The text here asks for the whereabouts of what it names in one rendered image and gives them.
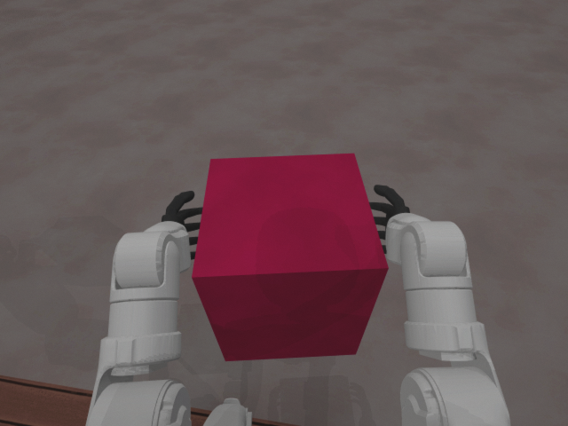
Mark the robot left thigh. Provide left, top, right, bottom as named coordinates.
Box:
left=203, top=404, right=252, bottom=426

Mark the left robot forearm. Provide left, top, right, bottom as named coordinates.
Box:
left=85, top=221, right=192, bottom=426

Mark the right robot upper arm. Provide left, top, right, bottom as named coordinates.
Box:
left=400, top=367, right=509, bottom=426

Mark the carton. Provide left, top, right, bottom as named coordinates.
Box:
left=192, top=154, right=389, bottom=361

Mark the right robot forearm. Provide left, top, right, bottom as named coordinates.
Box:
left=385, top=213, right=510, bottom=426

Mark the left robot hand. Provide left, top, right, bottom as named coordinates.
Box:
left=162, top=191, right=203, bottom=260

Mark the right robot hand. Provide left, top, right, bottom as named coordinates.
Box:
left=369, top=185, right=410, bottom=254

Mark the left robot upper arm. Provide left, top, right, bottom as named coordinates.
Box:
left=88, top=379, right=192, bottom=426

